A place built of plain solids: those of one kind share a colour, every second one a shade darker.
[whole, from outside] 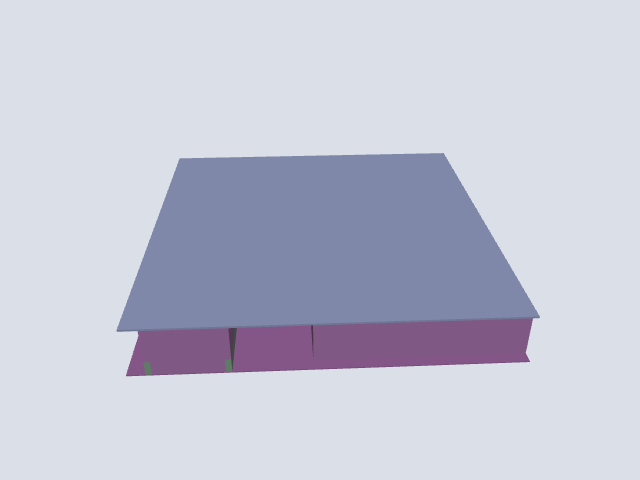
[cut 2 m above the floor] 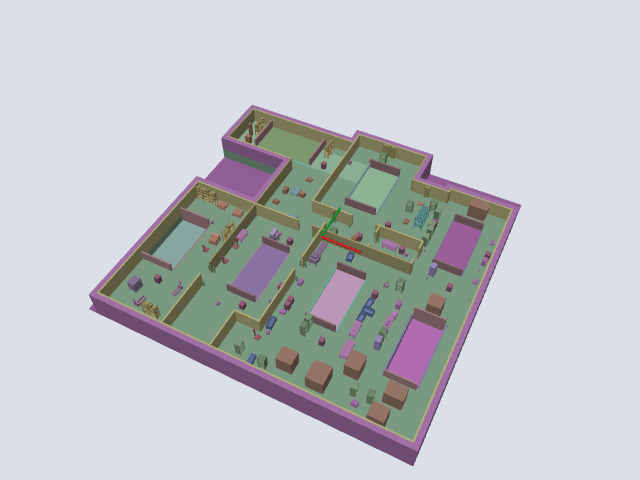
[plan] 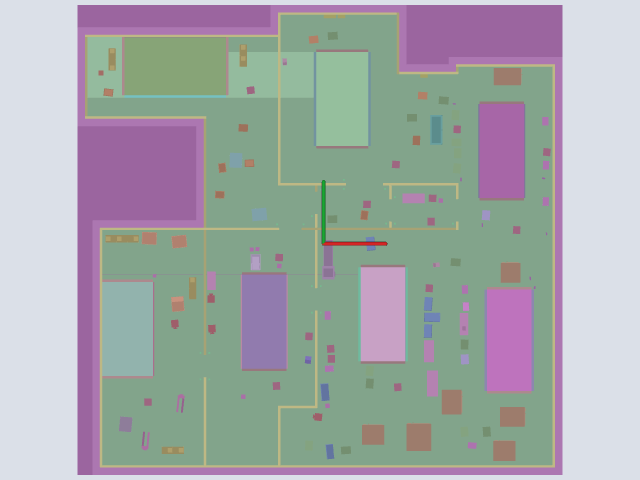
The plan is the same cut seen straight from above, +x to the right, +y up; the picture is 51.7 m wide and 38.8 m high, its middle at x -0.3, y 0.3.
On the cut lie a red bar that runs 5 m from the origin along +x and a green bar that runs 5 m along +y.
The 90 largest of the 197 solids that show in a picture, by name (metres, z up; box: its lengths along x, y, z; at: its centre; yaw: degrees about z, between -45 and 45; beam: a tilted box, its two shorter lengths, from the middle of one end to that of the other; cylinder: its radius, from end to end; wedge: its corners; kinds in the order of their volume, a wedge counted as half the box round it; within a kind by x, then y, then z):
{
 "floor_1": {"box": [0.8, 7.6, 1.5], "at": [-18.3, -6.9, -0.75]},
 "floor_2": {"box": [3.8, 4.9, 1.5], "at": [-18.0, 14.25, -0.75]},
 "floor_3": {"box": [12.0, 0.6, 1.5], "at": [-12.7, -2.8, -0.75]},
 "floor_4": {"box": [19.1, 2.3, 1.5], "at": [-10.35, 10.65, -0.75]},
 "floor_5": {"box": [7.0, 7.0, 1.5], "at": [-10.2, -6.6, -0.75]},
 "floor_6": {"box": [21.5, 0.6, 1.5], "at": [-7.95, -2.2, -0.75]},
 "floor_7": {"box": [26.6, 0.8, 1.5], "at": [-6.6, 17.1, -0.75]},
 "floor_8": {"box": [9.5, 1.6, 1.5], "at": [-5.55, 8.7, -0.75]},
 "floor_9": {"box": [7.1, 3.7, 1.5], "at": [-4.35, 13.65, -0.75]},
 "floor_10": {"box": [31.7, 1.2, 1.5], "at": [-2.85, -11.3, -0.75]},
 "floor_11": {"box": [14.6, 1.2, 1.5], "at": [-0.6, 16.1, -0.75]},
 "floor_12": {"box": [26.7, 0.6, 1.5], "at": [-0.35, -10.4, -0.75]},
 "floor_13": {"box": [5.7, 7.0, 1.5], "at": [-0.05, -6.0, -0.75]},
 "floor_14": {"box": [38.0, 6.8, 1.5], "at": [0.3, -15.3, -0.75]},
 "floor_15": {"box": [38.0, 3.8, 1.5], "at": [0.3, 0.0, -0.75]},
 "floor_16": {"box": [22.8, 4.2, 1.5], "at": [1.1, 5.8, -0.75]},
 "floor_17": {"box": [11.0, 1.8, 1.5], "at": [1.2, 18.4, -0.75]},
 "floor_18": {"box": [29.6, 1.8, 1.5], "at": [4.5, 2.8, -0.75]},
 "floor_19": {"box": [15.9, 0.6, 1.5], "at": [5.05, -9.8, -0.75]},
 "floor_20": {"box": [2.9, 1.0, 1.5], "at": [5.25, 15.0, -0.75]},
 "floor_21": {"box": [8.7, 3.4, 1.5], "at": [8.15, 9.6, -0.75]},
 "floor_22": {"box": [6.2, 5.8, 1.5], "at": [9.9, -6.6, -0.75]},
 "floor_23": {"box": [15.5, 3.2, 1.5], "at": [11.55, 12.9, -0.75]},
 "floor_24": {"box": [12.5, 1.8, 1.5], "at": [13.05, -2.8, -0.75]},
 "floor_25": {"box": [3.0, 7.6, 1.5], "at": [17.8, 7.5, -0.75]},
 "floor_26": {"box": [2.3, 8.2, 1.5], "at": [18.15, -7.8, -0.75]},
 "wall_rim_1": {"box": [0.6, 6.8, 5.1], "at": [-19.6, 13.5, 1.05]},
 "wall_rim_2": {"box": [0.6, 19.4, 5.1], "at": [-18.4, -8.4, 1.05]},
 "wall_rim_3": {"box": [10.2, 0.6, 5.1], "at": [-14.8, 9.8, 1.05]},
 "wall_rim_4": {"box": [9.0, 0.6, 5.1], "at": [-14.2, 1.6, 1.05]},
 "wall_rim_5": {"box": [16.2, 0.6, 5.1], "at": [-11.8, 17.2, 1.05]},
 "wall_rim_6": {"box": [0.6, 7.6, 5.1], "at": [-10.0, 5.7, 1.05]},
 "wall_rim_7": {"box": [0.6, 1.2, 5.1], "at": [-4.0, 18.1, 1.05]},
 "wall_rim_8": {"box": [38.0, 0.6, 5.1], "at": [0.3, -18.4, 1.05]},
 "wall_rim_9": {"box": [11.0, 0.6, 5.1], "at": [1.2, 19.0, 1.05]},
 "wall_rim_10": {"box": [0.6, 4.2, 5.1], "at": [6.4, 16.6, 1.05]},
 "wall_rim_11": {"box": [4.6, 0.6, 5.1], "at": [8.4, 14.2, 1.05]},
 "wall_rim_12": {"box": [9.2, 0.6, 5.1], "at": [14.7, 14.8, 1.05]},
 "wall_rim_13": {"box": [0.6, 32.6, 5.1], "at": [19.0, -1.8, 1.05]},
 "ceil_all_1": {"box": [39.2, 38.0, 0.2], "at": [-0.3, 0.3, 3.7]},
 "wall_1": {"box": [0.2, 6.8, 5.1], "at": [-19.2, 13.5, 1.05]},
 "wall_2": {"box": [0.2, 19.4, 5.1], "at": [-18.0, -8.4, 1.05]},
 "wall_3": {"box": [9.8, 0.2, 5.1], "at": [-14.4, 10.2, 1.05]},
 "wall_4": {"box": [15.8, 0.2, 5.1], "at": [-11.4, 16.8, 1.05]},
 "wall_5": {"box": [14.5, 0.2, 5.1], "at": [-10.85, 1.2, 1.05]},
 "wall_6": {"box": [0.2, 7.3, 5.1], "at": [-9.6, -14.45, 1.05]},
 "wall_7": {"box": [0.2, 19.3, 5.1], "at": [-9.6, 0.65, 1.05]},
 "wall_8": {"box": [0.2, 5.0, 5.1], "at": [-3.6, -15.6, 1.05]},
 "wall_9": {"box": [0.2, 14.0, 5.1], "at": [-3.6, 11.7, 1.05]},
 "wall_10": {"box": [3.2, 0.2, 5.1], "at": [-2.1, -13.2, 1.05]},
 "wall_11": {"box": [5.5, 0.2, 5.1], "at": [-0.95, 4.8, 1.05]},
 "wall_12": {"box": [0.2, 7.9, 5.1], "at": [-0.6, -9.35, 1.05]},
 "wall_13": {"box": [0.2, 6.0, 5.1], "at": [-0.6, -0.6, 1.05]},
 "wall_14": {"box": [36.8, 0.2, 5.1], "at": [0.3, -18.0, 1.05]},
 "wall_15": {"box": [9.8, 0.2, 5.1], "at": [1.2, 18.6, 1.05]},
 "wall_16": {"box": [12.7, 0.2, 5.1], "at": [4.55, 1.2, 1.05]},
 "wall_17": {"box": [0.2, 5.0, 5.1], "at": [6.0, 16.2, 1.05]},
 "wall_18": {"box": [6.1, 0.2, 5.1], "at": [7.85, 4.8, 1.05]},
 "wall_19": {"box": [5.0, 0.2, 5.1], "at": [8.4, 13.8, 1.05]},
 "wall_20": {"box": [8.0, 0.2, 5.1], "at": [14.7, 14.4, 1.05]},
 "wall_21": {"box": [0.2, 32.6, 5.1], "at": [18.6, -1.8, 1.05]},
 "floor_base_1": {"box": [39.2, 38.0, 0.1], "at": [-0.3, 0.3, -1.55]},
 "floor_dock_well_1": {"box": [8.2, 4.7, 1.5], "at": [-12.0, 14.35, -0.75]},
 "floor_oven_bed_1": {"box": [3.6, 7.6, 1.5], "at": [14.4, 7.5, -0.75]},
 "floor_oven_bed_2": {"box": [3.6, 8.2, 0.56], "at": [15.0, -7.8, -1.22]},
 "rackoven_1": {"box": [1.8, 1.6, 2.3], "at": [4.0, -15.46, 1.25]},
 "rackoven_2": {"box": [2.0, 2.2, 2.4], "at": [7.7, -15.65, 1.3]},
 "rackoven_3": {"box": [1.6, 2.0, 2.3], "at": [10.35, -12.8, 1.25]},
 "rackoven_4": {"box": [1.8, 1.6, 2.5], "at": [14.6, -16.75, 1.35]},
 "rackoven_5": {"box": [2.2, 1.4, 2.4], "at": [14.85, 13.5, 1.3]},
 "rackoven_6": {"box": [1.6, 1.6, 2.3], "at": [15.1, -2.35, 1.25]},
 "rackoven_7": {"box": [2.0, 1.6, 2.4], "at": [15.24, -14.0, 1.3]},
 "floor_cooler_base_1": {"box": [4.2, 7.6, 1.38], "at": [1.5, 11.7, -0.81]},
 "floor_mixer_bed_1": {"box": [3.6, 7.6, 1.5], "at": [-4.8, -6.3, -0.75]},
 "floor_plant_bed_1": {"box": [3.6, 7.6, 1.38], "at": [4.8, -5.7, -0.81]},
 "wall_low_1": {"box": [0.2, 4.9, 2.7], "at": [-16.2, 14.45, -0.15]},
 "wall_low_2": {"box": [4.3, 0.2, 2.7], "at": [-15.95, -10.8, -0.15]},
 "wall_low_3": {"box": [4.3, 0.2, 2.7], "at": [-15.95, -3.0, -0.15]},
 "wall_low_4": {"box": [0.2, 4.9, 2.7], "at": [-7.8, 14.45, -0.15]},
 "wall_low_5": {"box": [4.2, 0.2, 2.7], "at": [1.5, 7.8, -0.15]},
 "wall_low_6": {"box": [4.2, 0.2, 2.7], "at": [1.5, 15.6, -0.15]},
 "wall_low_7": {"box": [3.6, 0.2, 2.7], "at": [15.0, -12.0, -0.15]},
 "floor_tanker_bay_1": {"box": [4.1, 7.6, 0.52], "at": [-15.85, -6.9, -1.24]},
 "floor_band_oven_bed_1": {"box": [0.2, 8.2, 1.5], "at": [13.1, -7.8, -0.75]},
 "floor_band_oven_bed_2": {"box": [0.2, 8.2, 1.5], "at": [16.9, -7.8, -0.75]},
 "floor_band_cooler_base_1": {"box": [0.2, 7.6, 1.5], "at": [-0.7, 11.7, -0.75]},
 "floor_band_cooler_base_2": {"box": [0.2, 7.6, 1.5], "at": [3.7, 11.7, -0.75]},
 "floor_band_plant_bed_1": {"box": [0.2, 7.6, 1.5], "at": [2.9, -5.7, -0.75]},
 "floor_band_plant_bed_2": {"box": [0.2, 7.6, 1.5], "at": [6.7, -5.7, -0.75]},
 "floor_band_dock_well_1": {"box": [8.2, 0.2, 1.5], "at": [-12.0, 11.9, -0.75]}
}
